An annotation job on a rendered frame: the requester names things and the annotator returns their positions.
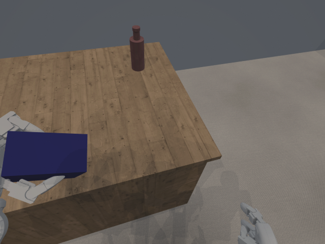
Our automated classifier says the robot left hand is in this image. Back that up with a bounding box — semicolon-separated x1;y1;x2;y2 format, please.
0;111;65;204

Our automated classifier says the table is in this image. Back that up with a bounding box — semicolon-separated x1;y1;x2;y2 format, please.
0;42;222;244

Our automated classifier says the robot right hand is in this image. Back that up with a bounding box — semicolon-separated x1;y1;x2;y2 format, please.
238;202;278;244

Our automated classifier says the sponge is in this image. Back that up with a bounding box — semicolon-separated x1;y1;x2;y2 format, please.
1;131;87;182

